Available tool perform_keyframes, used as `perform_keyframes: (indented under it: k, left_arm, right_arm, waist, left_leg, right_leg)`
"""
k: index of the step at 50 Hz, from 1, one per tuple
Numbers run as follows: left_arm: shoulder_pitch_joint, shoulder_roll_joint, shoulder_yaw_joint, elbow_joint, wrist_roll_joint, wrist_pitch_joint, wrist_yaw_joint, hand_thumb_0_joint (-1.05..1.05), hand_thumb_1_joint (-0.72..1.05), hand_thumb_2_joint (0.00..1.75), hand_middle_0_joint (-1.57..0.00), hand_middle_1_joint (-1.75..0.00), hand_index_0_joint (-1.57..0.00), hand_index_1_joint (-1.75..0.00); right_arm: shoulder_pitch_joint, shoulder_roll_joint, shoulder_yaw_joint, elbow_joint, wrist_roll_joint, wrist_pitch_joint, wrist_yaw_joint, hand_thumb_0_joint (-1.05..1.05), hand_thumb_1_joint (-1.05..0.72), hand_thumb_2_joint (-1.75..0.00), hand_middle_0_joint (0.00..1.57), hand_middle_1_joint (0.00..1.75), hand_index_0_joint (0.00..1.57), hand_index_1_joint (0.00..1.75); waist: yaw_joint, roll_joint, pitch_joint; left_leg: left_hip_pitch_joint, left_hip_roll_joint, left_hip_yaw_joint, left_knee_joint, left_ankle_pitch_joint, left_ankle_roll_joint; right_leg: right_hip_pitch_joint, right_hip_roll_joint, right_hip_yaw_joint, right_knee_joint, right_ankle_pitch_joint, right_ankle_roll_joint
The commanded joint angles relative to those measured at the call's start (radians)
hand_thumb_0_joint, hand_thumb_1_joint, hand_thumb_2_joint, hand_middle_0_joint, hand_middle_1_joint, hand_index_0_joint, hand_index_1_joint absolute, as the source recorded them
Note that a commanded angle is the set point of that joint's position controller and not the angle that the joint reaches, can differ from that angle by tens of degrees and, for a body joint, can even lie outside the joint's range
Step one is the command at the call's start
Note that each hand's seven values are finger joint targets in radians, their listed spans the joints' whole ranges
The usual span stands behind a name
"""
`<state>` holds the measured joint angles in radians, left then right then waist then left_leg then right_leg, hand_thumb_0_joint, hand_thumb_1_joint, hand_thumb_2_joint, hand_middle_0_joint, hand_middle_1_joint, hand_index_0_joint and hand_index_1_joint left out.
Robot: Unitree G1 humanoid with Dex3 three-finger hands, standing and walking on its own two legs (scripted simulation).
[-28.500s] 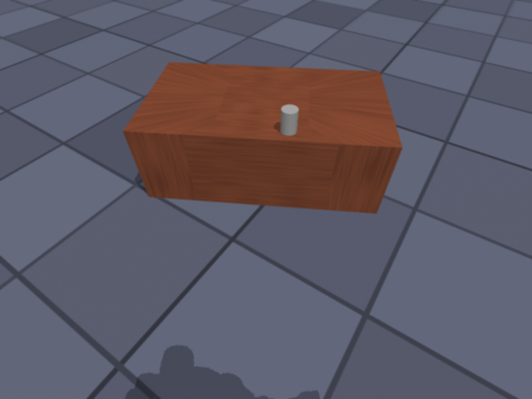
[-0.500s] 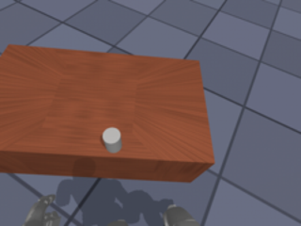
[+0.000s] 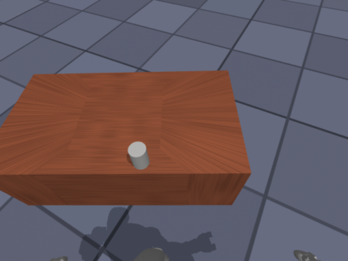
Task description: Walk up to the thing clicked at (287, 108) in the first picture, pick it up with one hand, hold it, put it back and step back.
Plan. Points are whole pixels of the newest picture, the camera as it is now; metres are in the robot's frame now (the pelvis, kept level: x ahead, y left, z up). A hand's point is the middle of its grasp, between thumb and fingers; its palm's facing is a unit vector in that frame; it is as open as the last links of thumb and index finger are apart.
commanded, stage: step back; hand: left
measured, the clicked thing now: (139, 155) +0.54 +0.18 -0.29
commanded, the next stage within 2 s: none
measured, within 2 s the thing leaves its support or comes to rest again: neither
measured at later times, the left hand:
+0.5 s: hand out of the picture -0.05 +0.29 -0.16, palm faces +0.02 -0.93 -0.36, open 7.4 cm
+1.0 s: hand out of the picture -0.17 +0.26 -0.15, palm faces +0.06 -0.92 -0.39, open 7.4 cm
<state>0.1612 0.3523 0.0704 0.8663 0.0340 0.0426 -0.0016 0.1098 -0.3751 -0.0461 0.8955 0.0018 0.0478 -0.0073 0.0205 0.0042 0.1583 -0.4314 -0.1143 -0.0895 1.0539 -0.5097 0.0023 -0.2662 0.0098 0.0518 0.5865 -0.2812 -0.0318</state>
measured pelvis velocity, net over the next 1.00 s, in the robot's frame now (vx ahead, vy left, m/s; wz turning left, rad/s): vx -0.30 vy -0.02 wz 0.06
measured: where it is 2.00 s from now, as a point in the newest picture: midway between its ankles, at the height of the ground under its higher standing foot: outside the picture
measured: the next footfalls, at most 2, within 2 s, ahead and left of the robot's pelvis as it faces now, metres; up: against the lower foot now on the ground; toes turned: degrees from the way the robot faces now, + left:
left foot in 0.20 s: -0.05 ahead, +0.14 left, +0.00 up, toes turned +1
right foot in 0.60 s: -0.17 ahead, -0.14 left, +0.00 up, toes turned +3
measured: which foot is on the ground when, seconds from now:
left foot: up 0.00-0.18, down 0.20-0.64, up 0.66-0.92, down 0.94-1.00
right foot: down 0.00-0.22, up 0.24-0.58, down 0.60-0.98, up 1.00-1.00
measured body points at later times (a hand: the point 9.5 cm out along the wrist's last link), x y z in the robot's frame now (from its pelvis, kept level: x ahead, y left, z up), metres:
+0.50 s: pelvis -0.14 +0.01 +0.00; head -0.07 +0.05 +0.44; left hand -0.06 +0.34 -0.14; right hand +0.00 -0.29 -0.10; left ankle -0.09 +0.13 -0.73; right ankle -0.19 -0.15 -0.67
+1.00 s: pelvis -0.30 -0.02 -0.02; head -0.24 +0.00 +0.43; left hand -0.17 +0.30 -0.13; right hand -0.21 -0.32 -0.13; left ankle -0.30 +0.09 -0.73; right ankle -0.21 -0.14 -0.73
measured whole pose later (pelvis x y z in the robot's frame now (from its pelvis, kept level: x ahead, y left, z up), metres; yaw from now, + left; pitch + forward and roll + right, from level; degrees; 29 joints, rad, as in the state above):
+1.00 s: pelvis -0.30 -0.02 -0.02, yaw +3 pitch -3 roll +3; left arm 0.08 0.41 0.09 0.74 0.03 0.07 0.01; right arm 0.19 -0.34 -0.04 0.89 -0.03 0.02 -0.02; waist 0.02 -0.10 0.21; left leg -0.24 -0.07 0.01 0.64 -0.34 0.01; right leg -0.43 -0.05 0.04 0.77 -0.32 -0.02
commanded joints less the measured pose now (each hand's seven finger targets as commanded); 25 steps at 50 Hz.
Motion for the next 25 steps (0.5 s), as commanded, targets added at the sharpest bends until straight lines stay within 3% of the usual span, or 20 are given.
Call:
perform_keyframes:
  k: [1, 3, 4, 6, 8, 9, 10, 11, 12, 13, 14, 15, 16, 17, 18, 20, 22, 24, 25]
  left_arm:
    - [-0.082, 0.228, 0.067, -0.135, 0.002, -0.03, 0.026, 0.0, 0.9, 0.9, -0.2, -0.3, -0.2, -0.3]
    - [-0.037, 0.222, 0.064, -0.138, 0.007, -0.024, 0.029, 0.0, 0.9, 0.9, -0.2, -0.3, -0.2, -0.3]
    - [-0.04, 0.231, 0.066, -0.146, 0.009, -0.021, 0.033, 0.0, 0.9, 0.9, -0.2, -0.3, -0.2, -0.3]
    - [-0.023, 0.234, 0.066, -0.154, 0.006, -0.014, 0.034, 0.0, 0.9, 0.9, -0.2, -0.3, -0.2, -0.3]
    - [-0.014, 0.244, 0.063, -0.157, -0.011, 0.002, 0.025, 0.0, 0.9, 0.9, -0.2, -0.3, -0.2, -0.3]
    - [-0.044, 0.254, 0.06, -0.166, -0.017, 0.011, 0.02, 0.0, 0.9, 0.9, -0.2, -0.3, -0.2, -0.3]
    - [-0.017, 0.212, 0.051, -0.178, -0.02, 0.017, 0.016, 0.0, 0.9, 0.9, -0.2, -0.3, -0.2, -0.3]
    - [-0.024, 0.174, 0.046, -0.19, -0.026, 0.015, 0.014, 0.0, 0.9, 0.9, -0.2, -0.3, -0.2, -0.3]
    - [-0.1, 0.215, 0.066, -0.194, -0.02, 0.015, 0.028, 0.0, 0.9, 0.9, -0.2, -0.3, -0.2, -0.3]
    - [-0.122, 0.247, 0.072, -0.187, -0.009, 0.016, 0.032, 0.0, 0.9, 0.9, -0.2, -0.3, -0.2, -0.3]
    - [-0.105, 0.25, 0.074, -0.166, -0.01, 0.018, 0.028, 0.0, 0.9, 0.9, -0.2, -0.3, -0.2, -0.3]
    - [-0.028, 0.23, 0.074, -0.143, -0.024, 0.019, 0.023, 0.0, 0.9, 0.9, -0.2, -0.3, -0.2, -0.3]
    - [0.025, 0.223, 0.072, -0.127, -0.03, 0.017, 0.02, 0.0, 0.9, 0.9, -0.2, -0.3, -0.2, -0.3]
    - [0.043, 0.224, 0.075, -0.119, -0.027, 0.016, 0.017, 0.0, 0.9, 0.9, -0.2, -0.3, -0.2, -0.3]
    - [0.02, 0.225, 0.08, -0.126, -0.022, 0.014, 0.015, 0.0, 0.9, 0.9, -0.2, -0.3, -0.2, -0.3]
    - [-0.008, 0.197, 0.073, -0.143, -0.017, 0.005, 0.017, 0.0, 0.9, 0.9, -0.2, -0.3, -0.2, -0.3]
    - [0.007, 0.193, 0.064, -0.149, -0.014, -0.001, 0.019, 0.0, 0.9, 0.9, -0.2, -0.3, -0.2, -0.3]
    - [0.017, 0.195, 0.06, -0.138, -0.015, -0.005, 0.017, 0.0, 0.9, 0.9, -0.2, -0.3, -0.2, -0.3]
    - [0.028, 0.195, 0.059, -0.128, -0.014, -0.005, 0.017, 0.0, 0.9, 0.9, -0.2, -0.3, -0.2, -0.3]
  right_arm:
    - [0.073, -0.196, -0.042, -0.064, 0.001, -0.029, -0.024, 0.0, -0.9, -0.9, 0.2, 0.3, 0.2, 0.3]
    - [0.06, -0.187, -0.037, -0.079, 0.002, -0.035, -0.028, 0.0, -0.9, -0.9, 0.2, 0.3, 0.2, 0.3]
    - [0.077, -0.181, -0.038, -0.085, -0.001, -0.037, -0.031, 0.0, -0.9, -0.9, 0.2, 0.3, 0.2, 0.3]
    - [0.091, -0.171, -0.038, -0.091, -0.007, -0.045, -0.031, 0.0, -0.9, -0.9, 0.2, 0.3, 0.2, 0.3]
    - [0.121, -0.169, -0.048, -0.07, -0.019, -0.052, -0.03, 0.0, -0.9, -0.9, 0.2, 0.3, 0.2, 0.3]
    - [0.165, -0.173, -0.057, -0.054, -0.026, -0.055, -0.03, 0.0, -0.9, -0.9, 0.2, 0.3, 0.2, 0.3]
    - [0.141, -0.218, -0.073, -0.064, -0.04, -0.058, -0.029, 0.0, -0.9, -0.9, 0.2, 0.3, 0.2, 0.3]
    - [0.123, -0.32, -0.096, -0.075, -0.05, -0.057, -0.026, 0.0, -0.9, -0.9, 0.2, 0.3, 0.2, 0.3]
    - [0.078, -0.397, -0.104, -0.095, -0.039, -0.051, -0.018, 0.0, -0.9, -0.9, 0.2, 0.3, 0.2, 0.3]
    - [0.02, -0.389, -0.104, -0.107, -0.042, -0.059, -0.026, 0.0, -0.9, -0.9, 0.2, 0.3, 0.2, 0.3]
    - [-0.004, -0.339, -0.091, -0.106, -0.043, -0.06, -0.028, 0.0, -0.9, -0.9, 0.2, 0.3, 0.2, 0.3]
    - [-0.056, -0.287, -0.073, -0.123, -0.047, -0.059, -0.029, 0.0, -0.9, -0.9, 0.2, 0.3, 0.2, 0.3]
    - [-0.071, -0.251, -0.066, -0.128, -0.044, -0.06, -0.032, 0.0, -0.9, -0.9, 0.2, 0.3, 0.2, 0.3]
    - [-0.04, -0.238, -0.065, -0.119, -0.035, -0.061, -0.032, 0.0, -0.9, -0.9, 0.2, 0.3, 0.2, 0.3]
    - [0.011, -0.232, -0.067, -0.11, -0.035, -0.062, -0.03, 0.0, -0.9, -0.9, 0.2, 0.3, 0.2, 0.3]
    - [0.073, -0.226, -0.066, -0.098, -0.031, -0.059, -0.033, 0.0, -0.9, -0.9, 0.2, 0.3, 0.2, 0.3]
    - [0.068, -0.241, -0.075, -0.116, -0.026, -0.055, -0.037, 0.0, -0.9, -0.9, 0.2, 0.3, 0.2, 0.3]
    - [0.071, -0.255, -0.076, -0.124, -0.029, -0.05, -0.035, 0.0, -0.9, -0.9, 0.2, 0.3, 0.2, 0.3]
    - [0.057, -0.264, -0.078, -0.133, -0.033, -0.047, -0.032, 0.0, -0.9, -0.9, 0.2, 0.3, 0.2, 0.3]
  waist:
    - [-0.01, -0.108, -0.167]
    - [0.014, -0.127, -0.202]
    - [0.009, -0.173, -0.22]
    - [0.01, -0.202, -0.256]
    - [-0.004, -0.183, -0.264]
    - [-0.033, -0.165, -0.262]
    - [-0.013, -0.076, -0.268]
    - [-0.018, 0.166, -0.257]
    - [-0.069, 0.245, -0.195]
    - [-0.064, 0.232, -0.142]
    - [-0.042, 0.166, -0.126]
    - [0.005, 0.14, -0.14]
    - [0.033, 0.125, -0.137]
    - [0.032, 0.123, -0.146]
    - [-0.001, 0.121, -0.156]
    - [-0.038, 0.134, -0.163]
    - [-0.049, 0.154, -0.204]
    - [-0.057, 0.167, -0.226]
    - [-0.052, 0.189, -0.232]
  left_leg:
    - [-0.011, -0.01, -0.037, 0.086, 0.006, -0.016]
    - [-0.048, 0.017, -0.006, -0.063, -0.018, -0.026]
    - [-0.044, 0.056, -0.009, -0.144, -0.03, -0.027]
    - [-0.002, 0.111, 0.011, -0.378, 0.0, -0.013]
    - [0.12, 0.083, 0.08, -0.597, 0.197, -0.008]
    - [0.205, 0.083, 0.102, -0.714, 0.364, -0.006]
    - [0.307, 0.172, -0.032, -0.704, 0.464, 0.022]
    - [0.37, 0.394, -0.326, -0.713, 0.614, 0.107]
    - [0.156, 0.528, -0.45, -0.748, 0.604, 0.278]
    - [0.061, 0.574, -0.504, -0.762, 0.563, 0.325]
    - [0.064, 0.497, -0.345, -0.726, 0.574, 0.292]
    - [0.157, 0.402, -0.201, -0.679, 0.667, 0.234]
    - [0.22, 0.348, -0.121, -0.641, 0.728, 0.194]
    - [0.259, 0.328, -0.103, -0.63, 0.729, 0.179]
    - [0.297, 0.33, -0.123, -0.612, 0.748, 0.189]
    - [0.395, 0.318, -0.13, -0.587, 0.782, 0.195]
    - [0.462, 0.363, -0.134, -0.561, 0.786, 0.241]
    - [0.437, 0.361, -0.112, -0.549, 0.774, 0.25]
    - [0.4, 0.366, -0.112, -0.55, 0.743, 0.238]
  right_leg:
    - [0.08, -0.204, 0.165, -0.154, 0.462, -0.177]
    - [0.217, -0.203, 0.147, -0.117, 0.503, -0.178]
    - [0.256, -0.232, 0.165, -0.1, 0.53, -0.184]
    - [0.318, -0.241, 0.163, -0.036, 0.581, -0.175]
    - [0.253, -0.191, 0.107, 0.057, 0.555, -0.132]
    - [0.188, -0.177, 0.098, 0.095, 0.494, -0.103]
    - [0.036, -0.121, 0.082, 0.135, 0.314, -0.056]
    - [-0.179, 0.026, 0.018, 0.281, -0.031, -0.006]
    - [-0.154, 0.082, 0.075, 0.456, -0.355, 0.023]
    - [-0.136, 0.046, 0.159, 0.605, -0.359, 0.023]
    - [-0.141, 0.063, 0.164, 0.649, -0.3, 0.017]
    - [-0.192, 0.091, 0.173, 0.685, -0.249, 0.011]
    - [-0.245, 0.097, 0.161, 0.691, -0.215, 0.011]
    - [-0.254, 0.111, 0.152, 0.691, -0.194, 0.016]
    - [-0.252, 0.105, 0.138, 0.671, -0.199, 0.033]
    - [-0.277, 0.092, 0.123, 0.558, -0.204, 0.062]
    - [-0.264, 0.06, 0.105, 0.435, -0.236, 0.075]
    - [-0.197, 0.042, 0.062, 0.317, -0.235, 0.082]
    - [-0.141, 0.018, 0.036, 0.241, -0.225, 0.074]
